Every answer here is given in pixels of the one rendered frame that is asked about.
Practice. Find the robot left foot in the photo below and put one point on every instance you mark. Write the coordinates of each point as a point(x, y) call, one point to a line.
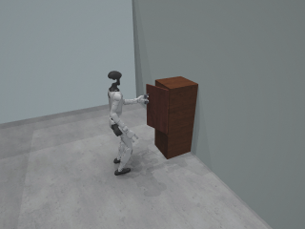
point(116, 161)

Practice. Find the left robot forearm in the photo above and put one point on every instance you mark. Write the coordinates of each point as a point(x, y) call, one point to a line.
point(130, 101)

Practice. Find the robot foot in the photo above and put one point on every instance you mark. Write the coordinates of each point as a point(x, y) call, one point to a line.
point(116, 161)
point(124, 171)

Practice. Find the robot right upper arm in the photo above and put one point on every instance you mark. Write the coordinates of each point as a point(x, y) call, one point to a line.
point(115, 102)

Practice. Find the robot right hand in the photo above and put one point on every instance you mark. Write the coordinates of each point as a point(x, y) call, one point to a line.
point(130, 134)

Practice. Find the right robot forearm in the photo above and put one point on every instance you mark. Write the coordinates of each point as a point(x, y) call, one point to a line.
point(117, 121)

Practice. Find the robot left hand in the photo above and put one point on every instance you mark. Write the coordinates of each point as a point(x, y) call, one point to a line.
point(141, 99)

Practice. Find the robot right foot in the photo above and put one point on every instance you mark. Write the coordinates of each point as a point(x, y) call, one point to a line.
point(124, 171)

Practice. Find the cupboard door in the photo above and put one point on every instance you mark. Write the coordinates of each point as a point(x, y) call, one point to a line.
point(157, 108)

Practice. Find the handle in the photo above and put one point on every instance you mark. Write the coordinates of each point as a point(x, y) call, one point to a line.
point(146, 97)

